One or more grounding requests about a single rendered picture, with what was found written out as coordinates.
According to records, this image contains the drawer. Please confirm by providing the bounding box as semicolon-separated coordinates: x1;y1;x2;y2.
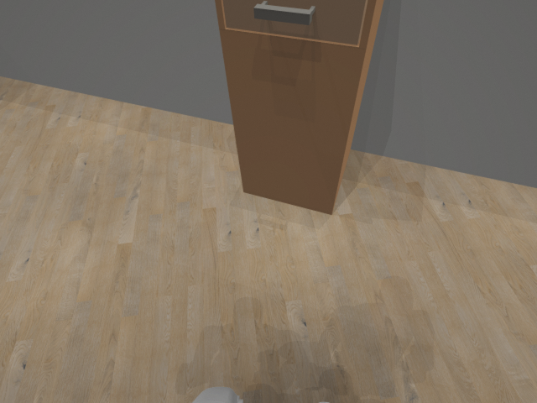
223;0;368;45

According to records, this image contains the cabinet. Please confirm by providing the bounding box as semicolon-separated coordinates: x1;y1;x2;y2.
215;0;384;215

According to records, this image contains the handle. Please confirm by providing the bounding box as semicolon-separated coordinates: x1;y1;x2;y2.
253;1;315;25

